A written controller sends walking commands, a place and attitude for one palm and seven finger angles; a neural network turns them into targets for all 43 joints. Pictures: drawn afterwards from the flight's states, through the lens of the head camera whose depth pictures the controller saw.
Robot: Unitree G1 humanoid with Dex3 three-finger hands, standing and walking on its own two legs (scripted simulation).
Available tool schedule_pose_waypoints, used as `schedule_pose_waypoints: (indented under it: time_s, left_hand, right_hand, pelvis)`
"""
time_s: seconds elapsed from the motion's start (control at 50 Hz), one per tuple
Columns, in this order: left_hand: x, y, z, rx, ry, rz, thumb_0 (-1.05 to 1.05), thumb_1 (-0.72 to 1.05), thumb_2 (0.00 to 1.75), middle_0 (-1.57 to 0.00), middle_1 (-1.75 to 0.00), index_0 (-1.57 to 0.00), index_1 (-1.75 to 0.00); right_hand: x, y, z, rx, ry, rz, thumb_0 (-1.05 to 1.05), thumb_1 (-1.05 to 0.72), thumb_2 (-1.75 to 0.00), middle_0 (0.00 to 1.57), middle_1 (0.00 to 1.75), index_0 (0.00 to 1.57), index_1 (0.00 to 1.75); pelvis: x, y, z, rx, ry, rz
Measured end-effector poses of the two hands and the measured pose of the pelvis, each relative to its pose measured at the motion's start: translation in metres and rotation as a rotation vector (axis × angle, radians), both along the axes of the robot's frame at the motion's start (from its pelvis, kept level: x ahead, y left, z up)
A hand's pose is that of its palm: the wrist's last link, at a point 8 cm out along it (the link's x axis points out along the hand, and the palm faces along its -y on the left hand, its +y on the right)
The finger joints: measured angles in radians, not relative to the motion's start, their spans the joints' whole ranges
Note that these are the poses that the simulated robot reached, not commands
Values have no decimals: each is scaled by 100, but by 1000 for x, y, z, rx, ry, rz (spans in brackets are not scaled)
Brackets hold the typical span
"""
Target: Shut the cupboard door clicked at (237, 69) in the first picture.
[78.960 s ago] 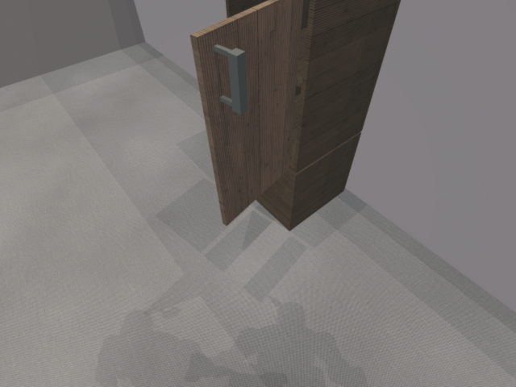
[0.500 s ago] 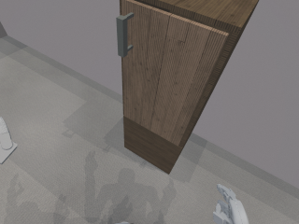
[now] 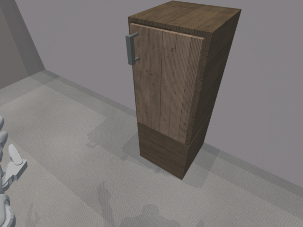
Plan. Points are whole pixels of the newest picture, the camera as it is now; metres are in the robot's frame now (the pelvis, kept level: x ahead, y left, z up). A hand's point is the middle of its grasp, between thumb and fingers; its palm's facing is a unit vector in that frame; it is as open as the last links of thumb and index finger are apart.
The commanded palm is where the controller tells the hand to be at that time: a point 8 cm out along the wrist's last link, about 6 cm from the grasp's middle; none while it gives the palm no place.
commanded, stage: stop stepping back and stand still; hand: left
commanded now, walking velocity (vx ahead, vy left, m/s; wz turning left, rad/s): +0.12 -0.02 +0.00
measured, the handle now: (133, 48) +0.80 +0.16 +0.15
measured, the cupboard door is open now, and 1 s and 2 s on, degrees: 0 0 0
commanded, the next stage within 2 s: let the arm hang, fingers relaxed in 1.32 s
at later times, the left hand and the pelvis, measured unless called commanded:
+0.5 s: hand (14, 178) +0.17 +0.30 +0.13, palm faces +0.46 -0.83 -0.33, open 7.4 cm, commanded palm +0.12 +0.34 +0.17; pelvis -0.03 +0.04 -0.01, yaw -2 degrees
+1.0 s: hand (14, 158) +0.22 +0.33 +0.14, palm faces +0.35 -0.84 -0.43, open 7.4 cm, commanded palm +0.16 +0.37 +0.17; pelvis +0.01 +0.08 -0.01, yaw -3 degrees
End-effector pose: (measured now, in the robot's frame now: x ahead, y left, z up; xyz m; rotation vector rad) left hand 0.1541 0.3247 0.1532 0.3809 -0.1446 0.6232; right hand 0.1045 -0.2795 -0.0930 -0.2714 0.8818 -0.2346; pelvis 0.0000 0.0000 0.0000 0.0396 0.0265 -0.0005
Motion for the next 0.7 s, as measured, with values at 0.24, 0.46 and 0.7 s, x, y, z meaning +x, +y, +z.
schedule_pose_waypoints:
  time_s: [0.24, 0.46, 0.7]
  left_hand:
    - [-24, -5, 51, 306, -161, -289, 1, 88, 90, -22, -31, -21, -31]
    - [-28, 15, -1, 84, -48, -161, 1, 89, 90, -21, -31, -21, -30]
    - [8, 36, 46, 272, -201, -297, 1, 88, 90, -21, -31, -21, -31]
  right_hand:
    - [18, 73, 28, 37, -221, 20, 1, -91, -90, 20, 30, 20, 29]
    - [7, 97, -7, 112, -101, 98, 1, -90, -90, 21, 30, 20, 30]
    - [7, 97, 22, -26, -112, 18, 1, -91, -90, 20, 30, 20, 29]
  pelvis:
    - [-30, 25, -14, -23, -40, -32]
    - [-30, 37, -19, -57, -63, -29]
    - [-14, 65, -12, -67, -49, -34]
